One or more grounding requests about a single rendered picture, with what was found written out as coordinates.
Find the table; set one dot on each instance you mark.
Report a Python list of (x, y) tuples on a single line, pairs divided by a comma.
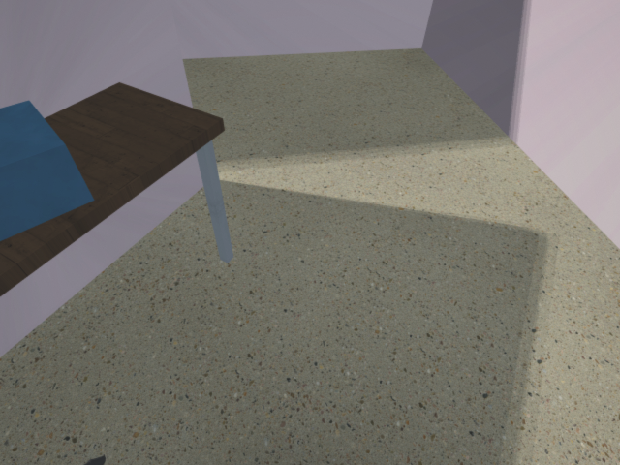
[(122, 140)]

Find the carton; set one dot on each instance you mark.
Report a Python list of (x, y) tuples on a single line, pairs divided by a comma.
[(39, 179)]

